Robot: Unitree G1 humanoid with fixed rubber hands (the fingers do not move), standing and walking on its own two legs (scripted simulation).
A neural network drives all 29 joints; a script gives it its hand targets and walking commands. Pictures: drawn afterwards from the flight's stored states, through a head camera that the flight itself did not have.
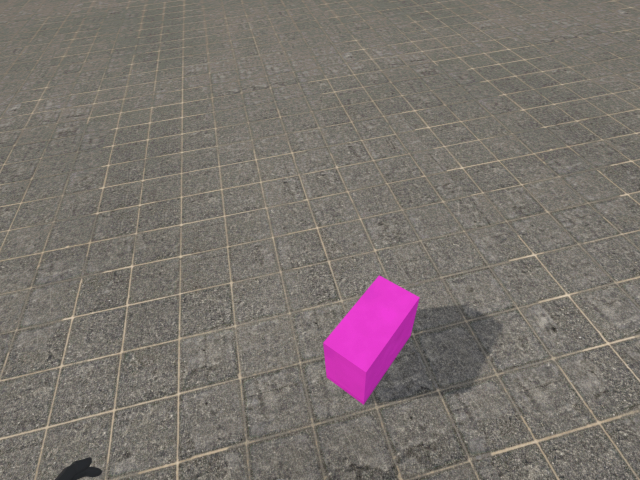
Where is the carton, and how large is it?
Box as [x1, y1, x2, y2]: [323, 275, 419, 404]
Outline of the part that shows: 379,275 323,342 327,377 363,404 409,337 419,297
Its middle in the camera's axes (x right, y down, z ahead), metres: +0.16 +0.32 +1.21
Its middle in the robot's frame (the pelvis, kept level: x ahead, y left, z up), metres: +0.64 -0.10 -0.63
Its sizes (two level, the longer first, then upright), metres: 0.291 0.143 0.233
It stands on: the floor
